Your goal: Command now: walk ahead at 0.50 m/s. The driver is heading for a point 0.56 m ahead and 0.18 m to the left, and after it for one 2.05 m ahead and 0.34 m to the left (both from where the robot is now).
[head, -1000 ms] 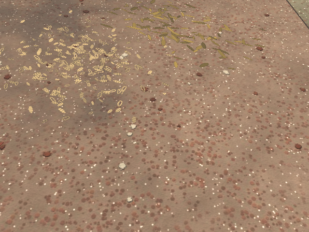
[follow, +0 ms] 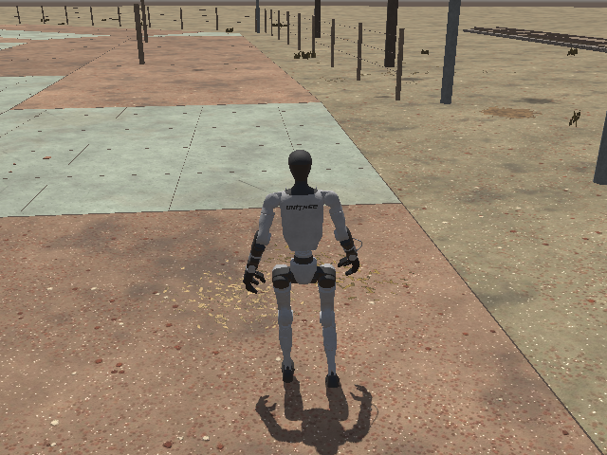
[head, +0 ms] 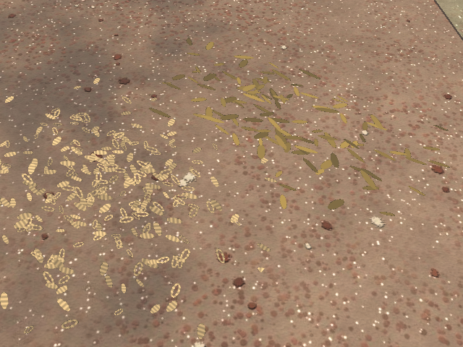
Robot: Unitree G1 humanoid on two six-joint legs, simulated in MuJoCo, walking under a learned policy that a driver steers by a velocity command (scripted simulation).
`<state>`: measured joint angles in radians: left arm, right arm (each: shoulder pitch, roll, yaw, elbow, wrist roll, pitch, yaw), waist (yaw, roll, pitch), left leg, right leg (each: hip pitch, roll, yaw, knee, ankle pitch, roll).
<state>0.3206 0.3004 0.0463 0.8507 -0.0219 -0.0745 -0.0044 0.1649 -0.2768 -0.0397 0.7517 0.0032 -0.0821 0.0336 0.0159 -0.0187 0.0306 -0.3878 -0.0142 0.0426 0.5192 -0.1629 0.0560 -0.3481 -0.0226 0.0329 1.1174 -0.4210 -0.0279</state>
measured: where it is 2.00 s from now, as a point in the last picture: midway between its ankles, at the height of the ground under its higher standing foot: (157, 181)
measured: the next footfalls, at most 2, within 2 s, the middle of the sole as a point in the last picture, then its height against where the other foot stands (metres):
right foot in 0.42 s outside the picture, level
left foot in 0.94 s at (175, 296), level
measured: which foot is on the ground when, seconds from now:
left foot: down 0.00-0.44, up 0.46-0.92, down 0.94-1.00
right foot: up 0.00-0.40, down 0.42-0.94, up 0.96-1.00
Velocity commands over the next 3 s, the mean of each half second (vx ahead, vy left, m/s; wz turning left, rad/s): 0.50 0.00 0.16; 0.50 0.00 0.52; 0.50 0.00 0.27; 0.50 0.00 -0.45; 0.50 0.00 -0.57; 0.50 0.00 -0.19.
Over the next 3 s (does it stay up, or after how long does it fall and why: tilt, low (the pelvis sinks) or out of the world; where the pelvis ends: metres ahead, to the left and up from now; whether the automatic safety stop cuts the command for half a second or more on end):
stays up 1.62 0.30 -0.01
